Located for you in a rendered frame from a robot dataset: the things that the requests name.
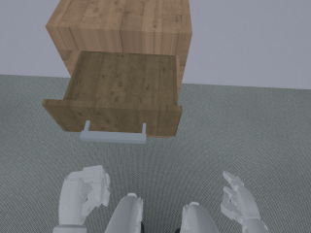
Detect drawer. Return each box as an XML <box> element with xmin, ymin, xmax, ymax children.
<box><xmin>42</xmin><ymin>50</ymin><xmax>183</xmax><ymax>137</ymax></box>

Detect left robot thigh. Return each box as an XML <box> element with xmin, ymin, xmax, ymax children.
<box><xmin>105</xmin><ymin>195</ymin><xmax>143</xmax><ymax>233</ymax></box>

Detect robot left shin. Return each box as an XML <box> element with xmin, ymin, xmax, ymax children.
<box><xmin>127</xmin><ymin>192</ymin><xmax>141</xmax><ymax>233</ymax></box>

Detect cabinet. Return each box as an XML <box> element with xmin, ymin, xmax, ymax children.
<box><xmin>46</xmin><ymin>0</ymin><xmax>192</xmax><ymax>139</ymax></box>

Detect robot right forearm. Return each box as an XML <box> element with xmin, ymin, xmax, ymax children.
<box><xmin>242</xmin><ymin>218</ymin><xmax>270</xmax><ymax>233</ymax></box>

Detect left robot hand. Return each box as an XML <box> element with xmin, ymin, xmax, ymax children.
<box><xmin>58</xmin><ymin>165</ymin><xmax>111</xmax><ymax>225</ymax></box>

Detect handle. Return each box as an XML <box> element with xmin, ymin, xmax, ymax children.
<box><xmin>80</xmin><ymin>120</ymin><xmax>147</xmax><ymax>145</ymax></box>

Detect right robot hand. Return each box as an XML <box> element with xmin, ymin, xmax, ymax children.
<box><xmin>221</xmin><ymin>171</ymin><xmax>260</xmax><ymax>225</ymax></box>

